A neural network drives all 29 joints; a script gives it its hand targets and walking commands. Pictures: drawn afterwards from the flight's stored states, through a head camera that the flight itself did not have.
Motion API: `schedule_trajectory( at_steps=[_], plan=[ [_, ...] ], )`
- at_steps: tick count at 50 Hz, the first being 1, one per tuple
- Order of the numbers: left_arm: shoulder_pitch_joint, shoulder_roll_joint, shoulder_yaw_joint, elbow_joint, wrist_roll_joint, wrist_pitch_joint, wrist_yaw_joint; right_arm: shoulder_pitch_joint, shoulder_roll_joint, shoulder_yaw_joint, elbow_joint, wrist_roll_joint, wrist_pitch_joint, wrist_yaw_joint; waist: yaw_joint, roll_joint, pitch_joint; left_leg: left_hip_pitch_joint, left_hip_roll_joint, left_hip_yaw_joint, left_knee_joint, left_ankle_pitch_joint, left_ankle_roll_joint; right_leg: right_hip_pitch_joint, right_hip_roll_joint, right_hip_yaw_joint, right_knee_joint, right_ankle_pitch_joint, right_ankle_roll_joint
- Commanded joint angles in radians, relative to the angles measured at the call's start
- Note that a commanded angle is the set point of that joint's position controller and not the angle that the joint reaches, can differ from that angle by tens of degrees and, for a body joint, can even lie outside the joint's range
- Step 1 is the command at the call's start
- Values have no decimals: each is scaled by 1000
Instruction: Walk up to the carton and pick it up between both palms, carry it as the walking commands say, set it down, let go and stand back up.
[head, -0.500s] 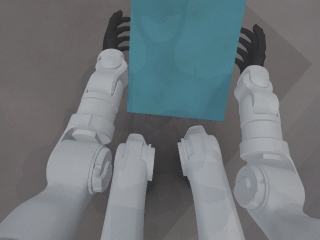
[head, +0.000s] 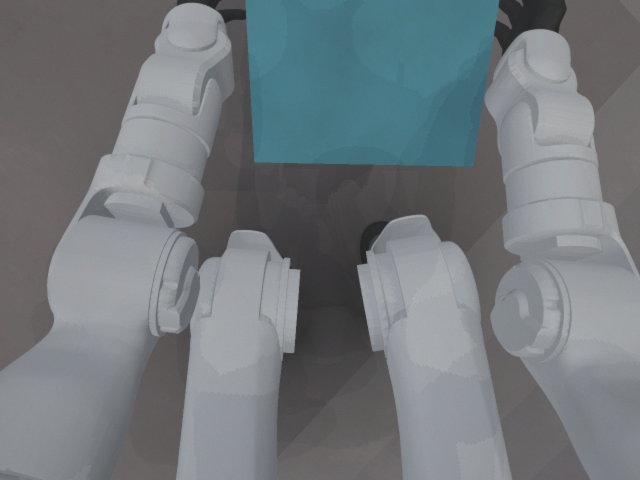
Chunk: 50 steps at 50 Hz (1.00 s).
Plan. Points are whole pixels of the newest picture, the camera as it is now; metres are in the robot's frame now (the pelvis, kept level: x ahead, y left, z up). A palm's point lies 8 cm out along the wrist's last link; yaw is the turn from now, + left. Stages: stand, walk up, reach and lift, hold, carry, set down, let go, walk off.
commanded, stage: set down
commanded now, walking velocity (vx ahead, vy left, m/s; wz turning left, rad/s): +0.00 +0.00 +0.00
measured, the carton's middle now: (363, 24) +0.55 -0.07 -0.24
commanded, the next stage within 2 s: none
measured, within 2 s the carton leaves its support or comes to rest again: rests again in 0.68 s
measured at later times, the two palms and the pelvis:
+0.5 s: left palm (216, 4) +0.56 +0.08 -0.18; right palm (530, 32) +0.51 -0.23 -0.17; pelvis +0.02 +0.00 -0.02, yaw +0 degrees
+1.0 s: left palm (198, 10) +0.56 +0.10 -0.19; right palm (507, 42) +0.50 -0.21 -0.18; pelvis +0.03 +0.00 -0.02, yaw +0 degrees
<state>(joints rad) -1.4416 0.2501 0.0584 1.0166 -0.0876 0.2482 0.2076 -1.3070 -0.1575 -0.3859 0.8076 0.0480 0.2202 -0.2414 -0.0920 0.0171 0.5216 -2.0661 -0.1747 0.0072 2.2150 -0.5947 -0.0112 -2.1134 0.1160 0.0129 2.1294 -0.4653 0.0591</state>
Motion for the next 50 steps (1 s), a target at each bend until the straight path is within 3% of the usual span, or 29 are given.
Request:
schedule_trajectory(
  at_steps=[1,2,6,8,9,10,15,16,17,18,19,20,21,22,24,26,31,32,34,38,39,40,41,42,44,45,46,49,50],
  plan=[
    [-652,-953,-279,-245,-83,-97,-286,-664,938,501,-60,86,-21,357,-30,6,-1745,432,28,8,-236,160,39,632,-12,-92,-123,181,-28],
    [-679,-934,-282,-258,-92,-100,-291,-668,925,487,-39,92,-18,354,-47,7,-1722,424,28,6,-224,169,39,643,-14,-86,-124,201,-30],
    [-636,-933,-247,-218,-54,-97,-304,-661,976,480,-31,98,-19,376,1,14,-1668,362,24,28,-209,177,39,635,-6,-64,-115,227,-29],
    [-648,-954,-274,-256,-66,-99,-307,-655,962,458,-27,106,-27,382,-22,53,-1674,408,25,4,-221,205,39,592,0,-92,-76,261,-30],
    [-640,-956,-284,-246,-63,-98,-308,-678,962,471,-46,128,-31,382,3,84,-1680,401,28,18,-196,234,29,594,0,-60,-88,279,-41],
    [-587,-967,-267,-202,-62,-92,-312,-672,929,465,-46,119,-32,385,-14,71,-1649,402,27,17,-207,208,32,582,-5,-84,-81,247,-34],
    [-569,-974,-257,-190,-19,-92,-305,-692,923,478,-51,146,-44,388,22,98,-1608,393,31,6,-193,231,30,535,5,-65,-56,260,-48],
    [-591,-981,-274,-225,-49,-102,-305,-677,920,471,-53,140,-49,387,-22,64,-1620,396,27,-6,-183,249,34,525,4,-81,-50,277,-44],
    [-531,-958,-266,-177,-30,-99,-304,-671,945,494,-63,146,-48,390,7,45,-1620,430,28,9,-180,260,38,550,4,-75,-56,274,-36],
    [-512,-1005,-254,-143,-7,-84,-307,-701,886,494,-71,159,-58,390,19,88,-1588,411,36,4,-182,261,26,521,4,-73,-52,268,-49],
    [-529,-968,-275,-186,-6,-91,-302,-685,921,482,-42,165,-58,394,21,97,-1607,450,37,1,-187,258,25,496,6,-86,-39,255,-41],
    [-517,-987,-252,-151,-8,-87,-303,-670,883,464,-34,138,-56,396,-15,88,-1544,429,32,-13,-193,229,29,454,4,-96,-41,223,-46],
    [-515,-992,-258,-156,5,-83,-305,-682,899,475,-39,145,-55,401,2,101,-1527,440,32,-19,-193,256,32,459,2,-79,-47,234,-50],
    [-493,-971,-239,-150,5,-89,-304,-675,912,482,-50,142,-61,398,21,54,-1522,404,28,-6,-187,249,37,459,10,-86,-45,227,-41],
    [-473,-1007,-243,-128,9,-87,-303,-681,904,488,-48,152,-64,401,28,96,-1524,430,26,-14,-183,283,30,455,5,-78,-29,256,-45],
    [-461,-1009,-241,-153,7,-94,-297,-642,890,466,-27,145,-67,398,-3,96,-1495,427,20,-29,-184,290,33,425,5,-82,-29,253,-48],
    [-420,-998,-222,-94,2,-108,-308,-582,881,443,-15,119,-82,381,-12,78,-1397,308,14,-28,-175,304,35,424,5,-73,-29,308,-43],
    [-426,-1007,-238,-98,-4,-112,-308,-598,855,434,-26,118,-90,375,-18,125,-1383,283,10,-21,-171,289,29,428,7,-61,-31,303,-53],
    [-480,-991,-239,-123,-35,-129,-305,-583,845,423,-28,105,-98,366,-55,84,-1413,252,8,-14,-155,292,28,472,9,-60,-32,333,-50],
    [-464,-962,-269,-124,-48,-150,-292,-579,847,450,-59,118,-113,348,-44,76,-1456,284,6,-37,-160,351,28,468,6,-67,-3,378,-44],
    [-472,-964,-269,-122,-41,-153,-286,-588,838,438,-34,130,-117,348,-29,123,-1445,282,4,-21,-166,338,20,481,11,-58,-17,373,-49],
    [-451,-959,-255,-86,-48,-153,-289,-550,822,418,-6,103,-117,349,-76,101,-1411,266,5,-28,-156,317,22,460,6,-65,-22,354,-54],
    [-457,-935,-234,-60,-39,-147,-294,-558,802,404,3,84,-112,347,-77,67,-1358,255,6,-43,-172,308,24,439,1,-77,-23,331,-47],
    [-469,-927,-256,-101,-52,-160,-291,-560,820,418,-7,99,-113,349,-55,79,-1394,232,8,-33,-158,292,28,473,5,-55,-16,335,-52],
    [-492,-911,-240,-85,-45,-158,-292,-552,789,387,34,84,-112,353,-65,87,-1349,242,12,-37,-179,261,24,428,2,-71,-20,292,-51],
    [-445,-935,-230,-40,-27,-156,-293,-576,820,399,11,91,-120,357,-37,95,-1340,232,8,-31,-170,287,31,420,3,-61,-21,311,-52],
    [-484,-913,-241,-61,-41,-160,-294,-558,809,390,13,81,-119,358,-66,77,-1349,230,12,-34,-173,288,32,426,3,-73,-21,328,-47],
    [-474,-903,-231,-37,-32,-162,-291,-549,789,375,55,83,-120,360,-70,106,-1298,235,17,-43,-182,252,29,372,-3,-73,-17,292,-49],
    [-476,-903,-229,-47,-30,-166,-287,-575,770,387,48,92,-124,363,-38,110,-1287,236,13,-41,-175,265,26,366,-2,-65,-13,287,-52]
  ],
)
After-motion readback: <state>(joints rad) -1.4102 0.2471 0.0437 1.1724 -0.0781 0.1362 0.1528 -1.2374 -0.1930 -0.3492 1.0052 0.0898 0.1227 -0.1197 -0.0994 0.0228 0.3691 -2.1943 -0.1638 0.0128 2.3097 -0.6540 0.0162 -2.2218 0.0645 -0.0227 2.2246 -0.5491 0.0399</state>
